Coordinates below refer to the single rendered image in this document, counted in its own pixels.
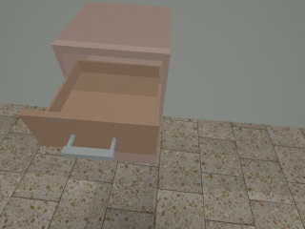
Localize drawer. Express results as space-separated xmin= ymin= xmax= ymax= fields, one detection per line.
xmin=18 ymin=59 xmax=162 ymax=156

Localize handle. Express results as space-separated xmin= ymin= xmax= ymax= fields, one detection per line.
xmin=61 ymin=135 xmax=116 ymax=161

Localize cabinet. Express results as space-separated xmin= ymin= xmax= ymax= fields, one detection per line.
xmin=51 ymin=1 xmax=171 ymax=164

